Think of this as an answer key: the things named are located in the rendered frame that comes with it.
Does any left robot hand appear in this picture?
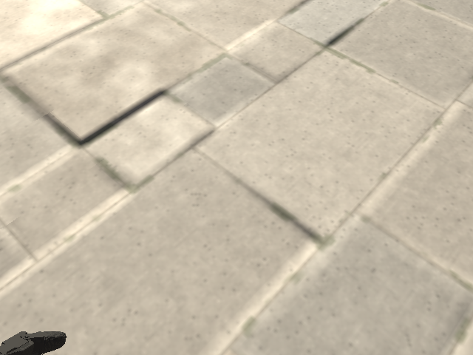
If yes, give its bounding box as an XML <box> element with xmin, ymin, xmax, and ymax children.
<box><xmin>0</xmin><ymin>331</ymin><xmax>67</xmax><ymax>355</ymax></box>

